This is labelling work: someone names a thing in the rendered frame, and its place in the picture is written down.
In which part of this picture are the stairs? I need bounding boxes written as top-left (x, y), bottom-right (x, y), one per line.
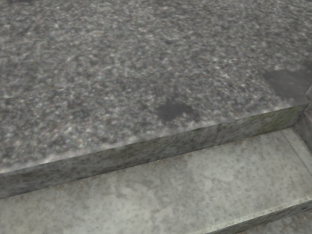
top-left (0, 102), bottom-right (312, 234)

